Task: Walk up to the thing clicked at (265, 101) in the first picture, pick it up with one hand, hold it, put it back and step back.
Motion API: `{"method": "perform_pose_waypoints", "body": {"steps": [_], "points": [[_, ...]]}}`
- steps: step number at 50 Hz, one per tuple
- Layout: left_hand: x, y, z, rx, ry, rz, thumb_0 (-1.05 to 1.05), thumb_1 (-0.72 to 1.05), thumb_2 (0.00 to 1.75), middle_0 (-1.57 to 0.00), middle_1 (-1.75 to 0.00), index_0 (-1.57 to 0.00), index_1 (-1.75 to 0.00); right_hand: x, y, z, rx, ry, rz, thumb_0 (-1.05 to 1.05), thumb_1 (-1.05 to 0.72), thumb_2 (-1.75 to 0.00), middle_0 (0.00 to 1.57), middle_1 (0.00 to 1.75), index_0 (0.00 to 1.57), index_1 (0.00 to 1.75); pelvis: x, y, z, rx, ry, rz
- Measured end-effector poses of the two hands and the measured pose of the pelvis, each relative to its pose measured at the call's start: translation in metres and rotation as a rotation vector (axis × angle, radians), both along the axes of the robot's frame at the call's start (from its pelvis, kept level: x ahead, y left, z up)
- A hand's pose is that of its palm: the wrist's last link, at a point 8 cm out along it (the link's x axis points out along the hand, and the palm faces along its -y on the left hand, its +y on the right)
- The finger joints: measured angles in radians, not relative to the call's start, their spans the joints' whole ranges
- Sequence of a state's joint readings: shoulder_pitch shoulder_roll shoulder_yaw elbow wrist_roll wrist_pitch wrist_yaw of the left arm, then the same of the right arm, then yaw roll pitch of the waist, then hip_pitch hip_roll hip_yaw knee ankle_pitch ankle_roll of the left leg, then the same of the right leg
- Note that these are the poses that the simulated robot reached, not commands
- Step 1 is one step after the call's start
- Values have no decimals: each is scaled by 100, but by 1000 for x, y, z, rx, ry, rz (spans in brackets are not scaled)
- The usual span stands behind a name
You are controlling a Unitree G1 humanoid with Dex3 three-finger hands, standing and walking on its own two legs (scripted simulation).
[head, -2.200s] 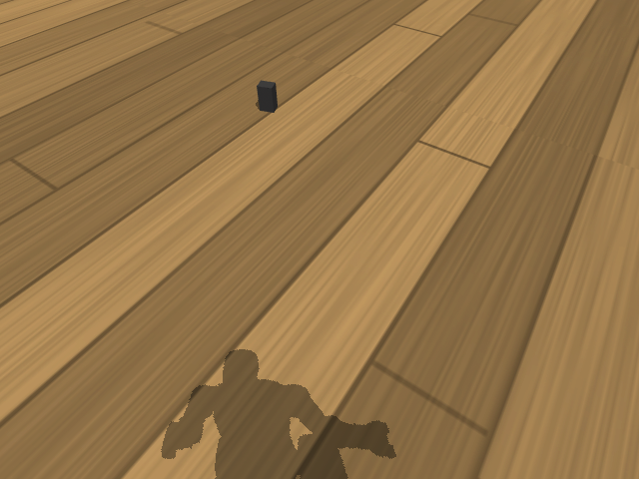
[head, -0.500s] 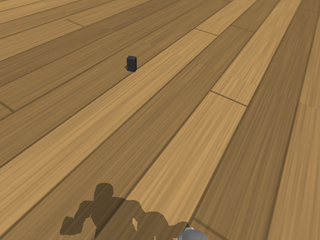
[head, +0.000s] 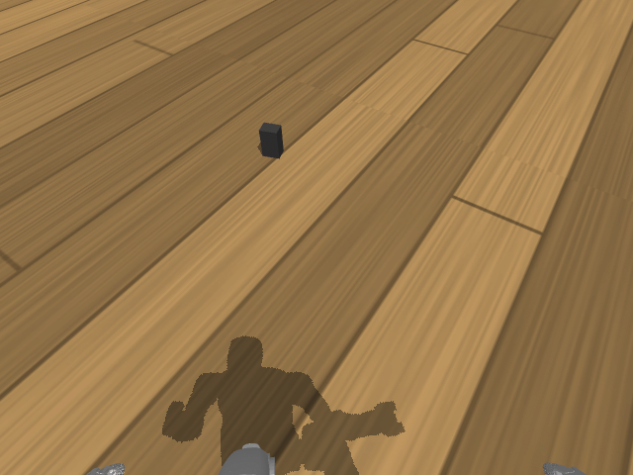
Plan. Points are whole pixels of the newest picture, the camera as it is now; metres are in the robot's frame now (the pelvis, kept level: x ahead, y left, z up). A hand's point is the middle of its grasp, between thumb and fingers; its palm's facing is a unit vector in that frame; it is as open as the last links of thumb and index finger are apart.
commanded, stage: walk up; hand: left
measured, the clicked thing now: (271, 140) +1.62 +0.24 -0.70
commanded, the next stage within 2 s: none
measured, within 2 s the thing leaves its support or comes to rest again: neither
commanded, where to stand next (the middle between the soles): +1.29 -0.02 m, yaw +1 degrees
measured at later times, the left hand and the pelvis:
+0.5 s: hand (168, 302) +0.42 +0.28 -0.14, palm faces -0.12 -0.93 -0.35, open 7.4 cm; pelvis +0.31 +0.01 -0.01, yaw -1 degrees
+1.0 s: hand (186, 242) +0.57 +0.28 -0.16, palm faces +0.04 -0.93 -0.37, open 7.4 cm; pelvis +0.57 +0.00 -0.02, yaw +2 degrees
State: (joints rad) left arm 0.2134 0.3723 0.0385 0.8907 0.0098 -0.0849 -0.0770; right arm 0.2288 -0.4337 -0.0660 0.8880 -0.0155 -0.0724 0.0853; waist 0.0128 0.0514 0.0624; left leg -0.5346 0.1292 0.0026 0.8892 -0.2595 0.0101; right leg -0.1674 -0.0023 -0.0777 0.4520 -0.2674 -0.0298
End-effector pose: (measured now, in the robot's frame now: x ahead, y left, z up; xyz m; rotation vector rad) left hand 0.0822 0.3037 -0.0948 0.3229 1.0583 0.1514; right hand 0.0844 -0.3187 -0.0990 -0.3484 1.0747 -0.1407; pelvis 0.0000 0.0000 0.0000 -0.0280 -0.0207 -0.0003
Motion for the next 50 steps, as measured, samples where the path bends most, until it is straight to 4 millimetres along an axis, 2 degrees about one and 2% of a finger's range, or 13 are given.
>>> {"method": "perform_pose_waypoints", "body": {"steps": [4,7,9,11,17,23,27,30,32,35,40,45,50], "points": [[21,27,-12,8,59,37,0,90,89,-20,-30,-21,-30,76,10,10,-26,-36,43,1,-91,-90,20,30,20,30,54,11,-5,-10,6,3],[50,51,-30,21,91,59,1,90,89,-20,-30,-21,-30,126,17,9,-64,-65,58,1,-91,-90,20,30,20,30,102,24,-19,-8,8,0],[74,62,-40,32,119,67,1,90,89,-20,-30,-20,-30,150,22,8,-87,-89,43,1,-91,-90,20,30,20,30,126,31,-26,19,4,-4],[102,63,-40,36,137,54,1,91,89,-20,-30,-20,-30,163,28,10,-78,-93,10,0,-91,-90,20,30,20,30,147,34,-22,22,2,-5],[196,52,-21,2,103,-14,1,91,90,-20,-30,-20,-30,186,34,16,-51,-2,-45,0,-91,-90,20,30,20,30,213,32,-3,43,3,-25],[296,30,-7,10,60,-69,1,91,90,-20,-30,-20,-30,215,18,-1,-17,90,-85,1,-90,-90,20,30,20,30,282,19,-3,55,0,-22],[366,12,-7,44,-1,-76,1,91,90,-20,-30,-20,-30,251,-4,-28,-1,126,-111,1,-90,-90,21,30,20,30,335,-2,-19,63,-8,-20],[404,-3,-2,57,-66,-56,0,91,89,-20,-30,-20,-30,290,-15,-41,5,144,-107,1,-91,-90,20,30,20,30,366,-14,-24,43,-19,-10],[418,-11,6,55,-86,-40,0,91,89,-20,-30,-20,-30,322,-16,-40,17,135,-86,1,-91,-90,20,30,20,30,384,-17,-18,47,-23,-5],[429,-17,16,57,-73,-12,0,91,89,-20,-30,-20,-30,374,-17,-31,34,85,-49,1,-91,-90,20,30,20,30,411,-21,-7,41,-21,-1],[438,-12,18,62,-4,30,0,90,89,-20,-30,-21,-30,451,-16,-14,38,30,8,1,-91,-90,20,30,20,30,457,-23,2,26,-10,5],[450,2,5,56,70,80,0,90,89,-20,-30,-21,-30,521,-10,-4,12,24,58,1,-91,-90,20,30,20,30,507,-19,-1,8,-7,21],[477,23,-24,39,136,125,0,90,89,-20,-30,-21,-30,597,5,-4,-31,-9,92,1,-91,-90,20,30,20,30,566,-3,-17,5,-10,41]]}}
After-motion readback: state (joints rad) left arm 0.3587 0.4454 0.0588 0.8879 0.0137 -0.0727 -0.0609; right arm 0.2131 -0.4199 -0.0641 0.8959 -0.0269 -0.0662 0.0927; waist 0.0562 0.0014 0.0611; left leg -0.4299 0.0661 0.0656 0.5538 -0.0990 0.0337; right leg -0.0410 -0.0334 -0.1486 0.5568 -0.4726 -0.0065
